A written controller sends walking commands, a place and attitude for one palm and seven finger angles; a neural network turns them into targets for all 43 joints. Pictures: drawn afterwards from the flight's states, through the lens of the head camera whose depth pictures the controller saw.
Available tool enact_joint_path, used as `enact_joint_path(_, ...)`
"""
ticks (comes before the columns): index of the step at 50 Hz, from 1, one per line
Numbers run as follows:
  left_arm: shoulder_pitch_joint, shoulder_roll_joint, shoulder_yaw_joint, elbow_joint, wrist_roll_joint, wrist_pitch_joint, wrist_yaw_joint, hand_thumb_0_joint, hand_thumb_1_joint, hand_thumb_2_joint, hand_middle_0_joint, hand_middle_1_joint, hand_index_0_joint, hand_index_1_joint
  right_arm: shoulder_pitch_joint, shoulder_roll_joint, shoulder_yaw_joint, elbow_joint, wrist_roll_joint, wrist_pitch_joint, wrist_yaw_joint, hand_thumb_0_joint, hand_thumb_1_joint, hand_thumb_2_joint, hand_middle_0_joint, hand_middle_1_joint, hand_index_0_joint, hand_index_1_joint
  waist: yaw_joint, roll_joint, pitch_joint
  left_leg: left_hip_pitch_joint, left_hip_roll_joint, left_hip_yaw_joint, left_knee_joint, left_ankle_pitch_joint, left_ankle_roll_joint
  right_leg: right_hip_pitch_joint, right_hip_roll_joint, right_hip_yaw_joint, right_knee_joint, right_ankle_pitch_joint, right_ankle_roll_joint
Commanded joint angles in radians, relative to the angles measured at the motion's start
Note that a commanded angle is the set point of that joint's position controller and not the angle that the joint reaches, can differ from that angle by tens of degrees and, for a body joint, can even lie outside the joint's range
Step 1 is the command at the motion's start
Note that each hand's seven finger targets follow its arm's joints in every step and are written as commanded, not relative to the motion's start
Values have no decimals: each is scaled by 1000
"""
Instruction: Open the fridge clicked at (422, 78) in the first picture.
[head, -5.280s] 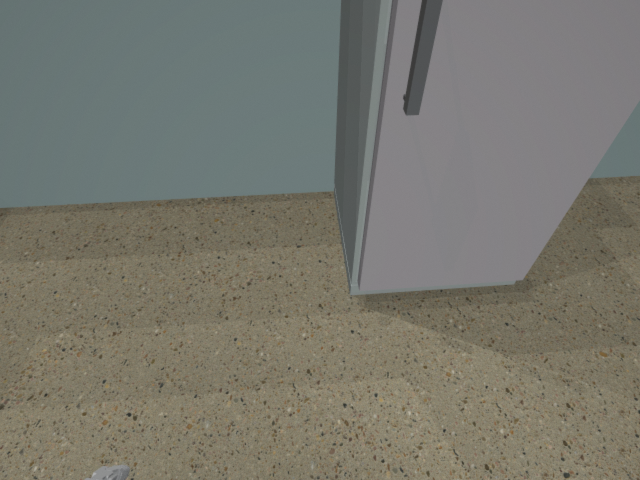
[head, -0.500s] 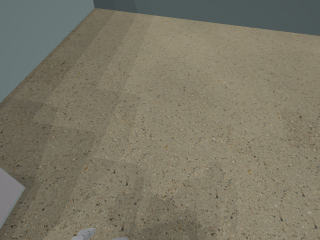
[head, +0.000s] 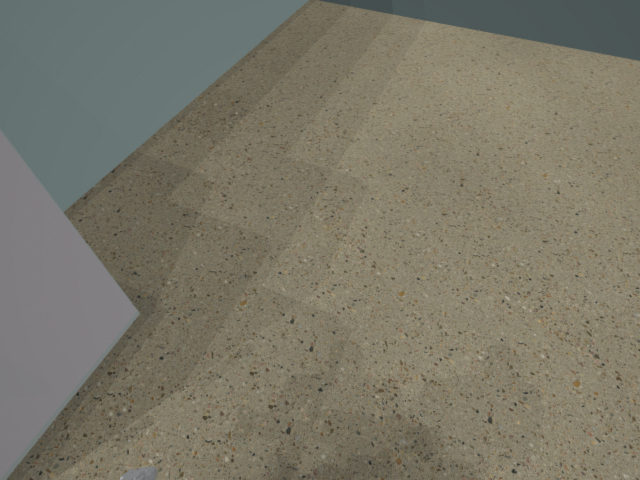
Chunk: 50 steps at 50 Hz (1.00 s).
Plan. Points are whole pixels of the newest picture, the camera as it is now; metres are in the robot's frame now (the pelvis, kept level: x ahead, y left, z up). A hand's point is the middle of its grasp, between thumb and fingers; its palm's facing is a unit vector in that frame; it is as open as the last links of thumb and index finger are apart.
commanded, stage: turn to face it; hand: left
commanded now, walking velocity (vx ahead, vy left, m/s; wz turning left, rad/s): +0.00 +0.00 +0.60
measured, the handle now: out of the picture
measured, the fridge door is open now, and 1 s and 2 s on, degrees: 0 0 0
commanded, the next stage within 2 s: take the last steps up to it in 1.82 s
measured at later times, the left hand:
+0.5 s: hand out of the picture -0.06 +0.19 -0.18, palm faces +0.36 -0.90 -0.26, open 7.4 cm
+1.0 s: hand out of the picture -0.02 +0.20 -0.14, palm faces +0.57 -0.77 -0.30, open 7.4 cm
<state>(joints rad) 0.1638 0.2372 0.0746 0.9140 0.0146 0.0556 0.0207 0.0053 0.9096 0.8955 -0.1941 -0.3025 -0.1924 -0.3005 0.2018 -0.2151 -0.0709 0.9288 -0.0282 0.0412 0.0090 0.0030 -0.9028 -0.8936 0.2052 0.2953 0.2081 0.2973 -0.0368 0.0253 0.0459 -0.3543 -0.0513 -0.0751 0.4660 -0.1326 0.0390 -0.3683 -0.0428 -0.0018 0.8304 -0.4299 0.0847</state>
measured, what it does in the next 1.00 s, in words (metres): steps on the spot, turning left: right foot, then left foot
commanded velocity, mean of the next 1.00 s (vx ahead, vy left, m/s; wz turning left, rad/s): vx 0.00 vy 0.00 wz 0.60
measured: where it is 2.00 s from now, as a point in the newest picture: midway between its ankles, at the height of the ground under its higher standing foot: outside the picture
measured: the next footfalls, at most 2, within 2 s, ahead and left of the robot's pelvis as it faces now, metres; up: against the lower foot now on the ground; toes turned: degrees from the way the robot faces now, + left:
right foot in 0.08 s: +0.02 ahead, -0.15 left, +0.00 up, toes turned +2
left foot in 0.52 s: -0.03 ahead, +0.11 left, +0.00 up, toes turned +27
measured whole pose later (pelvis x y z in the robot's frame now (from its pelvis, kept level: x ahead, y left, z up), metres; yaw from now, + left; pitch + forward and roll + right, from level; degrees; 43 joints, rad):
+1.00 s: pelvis -0.02 -0.04 -0.01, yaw +37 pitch +0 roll +1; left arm 0.13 0.21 0.03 0.83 0.02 0.01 0.02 0.00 0.91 0.89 -0.20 -0.30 -0.20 -0.30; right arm 0.20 -0.25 -0.09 0.92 -0.02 0.06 0.01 0.00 -0.90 -0.89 0.20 0.30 0.21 0.30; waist -0.04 0.06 0.07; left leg -0.39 -0.07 -0.13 0.72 -0.39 -0.02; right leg -0.28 -0.03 -0.05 0.59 -0.31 0.02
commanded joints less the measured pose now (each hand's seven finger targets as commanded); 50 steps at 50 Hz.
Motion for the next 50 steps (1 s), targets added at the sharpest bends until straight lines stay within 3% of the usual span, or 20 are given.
enact_joint_path(1, 114, 84, 22, -64, -10, -34, 6, 0, 900, 900, -200, -300, -200, -300, -39, -210, -64, -93, 3, -6, -4, 0, -900, -900, 200, 300, 200, 300, 48, 126, -115, 13, 201, -321, -123, -45, 86, 169, 35, -25, -278, 78, -28)
enact_joint_path(2, 171, 102, 29, -56, -7, -39, 10, 0, 900, 900, -200, -300, -200, -300, -58, -189, -63, -106, 8, -2, -1, 0, -900, -900, 200, 300, 200, 300, 77, 96, -122, -89, 154, -286, -72, -122, 40, 303, 5, -15, -435, 143, -43)
enact_joint_path(3, 199, 185, 47, -64, 10, -49, 17, 0, 900, 900, -200, -300, -200, -300, -41, -118, -57, -122, 17, 2, 5, 0, -900, -900, 200, 300, 200, 300, 89, -139, -122, -279, 32, -149, 169, -290, -39, 413, -222, 219, -614, -27, -121)
enact_joint_path(4, 120, 250, 45, -98, 16, -45, 19, 0, 900, 900, -200, -300, -200, -300, -37, -91, -52, -144, 8, -1, 4, 0, -900, -900, 200, 300, 200, 300, 76, -338, -54, -368, -47, 11, 447, -401, -90, 285, -453, 423, -682, -101, -214)
enact_joint_path(6, -2, 188, 36, -133, 5, -50, 24, 0, 900, 900, -200, -300, -200, -300, -47, -137, -64, -126, -2, 14, 10, 0, -900, -900, 200, 300, 200, 300, 22, -256, -6, -273, 34, -20, 676, -343, -73, 66, -386, 322, -657, -9, -199)
enact_joint_path(9, -29, 112, 7, -128, 6, -69, 15, 0, 900, 900, -200, -300, -200, -300, 5, -111, -49, -73, 1, 16, 24, 0, -900, -900, 200, 300, 200, 300, -7, -179, 27, -276, 65, 48, 763, -198, -108, 142, -254, 35, -535, 351, -164)
enact_joint_path(15, 130, 153, 12, -73, 11, -65, 14, 0, 900, 900, -200, -300, -200, -300, -110, -100, -31, -93, 6, 21, 24, 0, -900, -900, 200, 300, 200, 300, 70, -208, -15, -242, 85, 113, 586, -267, -131, 298, -296, -32, -478, 576, -189)
enact_joint_path(22, 142, 201, 34, -48, 16, -52, 10, 0, 900, 900, -200, -300, -200, -300, -120, -92, -10, -104, 17, -2, 21, 0, -900, -900, 200, 300, 200, 300, 82, -275, -88, -40, 70, 204, 201, -278, -91, 345, -332, -107, -347, 745, -177)
enact_joint_path(24, 125, 202, 36, -52, 2, -47, 4, 0, 900, 900, -200, -300, -200, -300, -29, -138, -21, -86, 11, -16, 18, 0, -900, -900, 200, 300, 200, 300, 26, -186, -140, 170, 66, 197, -39, -64, -66, 261, -300, -176, -167, 702, -108)
enact_joint_path(25, 126, 164, 35, -76, -5, -46, -2, 0, 900, 900, -200, -300, -200, -300, 49, -241, -47, -76, 4, -28, 13, 0, -900, -900, 200, 300, 200, 300, -19, 31, -213, 403, 245, -30, -82, 226, 17, 32, -219, -215, 51, 434, -41)
enact_joint_path(26, 69, 99, 7, -125, -6, -45, -8, 0, 900, 900, -200, -300, -200, -300, 116, -337, -68, -63, 13, -25, 8, 0, -900, -900, 200, 300, 200, 300, -52, 283, -210, 499, 468, -286, -59, 679, 143, -220, -106, -174, 246, -225, 13)
enact_joint_path(27, 8, 108, 7, -134, 2, -28, 5, 0, 900, 900, -200, -300, -200, -300, 160, -317, -66, -31, 17, -24, -4, 0, -900, -900, 200, 300, 200, 300, -73, 205, -220, 454, 478, -273, -49, 676, 182, -243, -106, -60, 323, -237, 6)
enact_joint_path(30, -2, 110, 21, -97, -2, -28, -5, 0, 900, 900, -200, -300, -200, -300, -20, -229, -38, -78, 6, -26, -18, 0, -900, -900, 200, 300, 200, 300, 2, 147, -74, 239, 324, -142, -83, 425, 128, -203, -103, -19, 349, -41, 9)
enact_joint_path(32, 45, 108, 21, -76, 1, -24, -11, 0, 900, 900, -200, -300, -200, -300, -69, -219, -33, -96, 6, -30, -15, 0, -900, -900, 200, 300, 200, 300, 27, 123, -77, 186, 285, -107, -111, 310, 109, -151, -89, -25, 305, 13, 13)
enact_joint_path(41, -38, 95, 12, -130, -3, -31, -3, 0, 900, 900, -200, -300, -200, -300, -12, -226, -49, -89, 3, -20, -10, 0, -900, -900, 200, 300, 200, 300, -3, 131, -86, 199, 259, -254, -93, 274, 136, -83, -14, -13, 25, -14, 10)
enact_joint_path(46, 81, 113, 14, -118, -10, -51, 6, 0, 900, 900, -200, -300, -200, -300, -65, -212, -55, -113, 10, -13, -6, 0, -900, -900, 200, 300, 200, 300, 65, 100, -126, 44, 183, -283, 33, 249, 72, 220, 15, -23, -373, 184, -12)
enact_joint_path(47, 117, 164, 25, -115, -1, -64, 12, 0, 900, 900, -200, -300, -200, -300, -43, -165, -49, -120, 18, -16, -2, 0, -900, -900, 200, 300, 200, 300, 78, -51, -160, -77, 113, -219, 155, 74, 10, 369, -116, 97, -509, 227, -44)
enact_joint_path(48, 122, 251, 40, -120, 14, -69, 18, 0, 900, 900, -200, -300, -200, -300, -29, -100, -38, -145, 21, -18, 3, 0, -900, -900, 200, 300, 200, 300, 81, -326, -142, -263, -45, -2, 382, -382, -78, 430, -398, 361, -556, 339, -162)
enact_joint_path(49, 106, 251, 36, -130, 7, -62, 18, 0, 900, 900, -200, -300, -200, -300, -36, -147, -51, -144, 7, -8, -1, 0, -900, -900, 200, 300, 200, 300, 79, -274, -132, -248, -1, -27, 577, -462, -75, 310, -463, 349, -551, 347, -234)
enact_joint_path(50, 60, 219, 33, -136, 4, -61, 20, 0, 900, 900, -200, -300, -200, -300, -49, -144, -54, -128, 4, 5, 3, 0, -900, -900, 200, 300, 200, 300, 61, -261, -85, -236, 23, -36, 691, -423, -74, 213, -412, 324, -562, 289, -232)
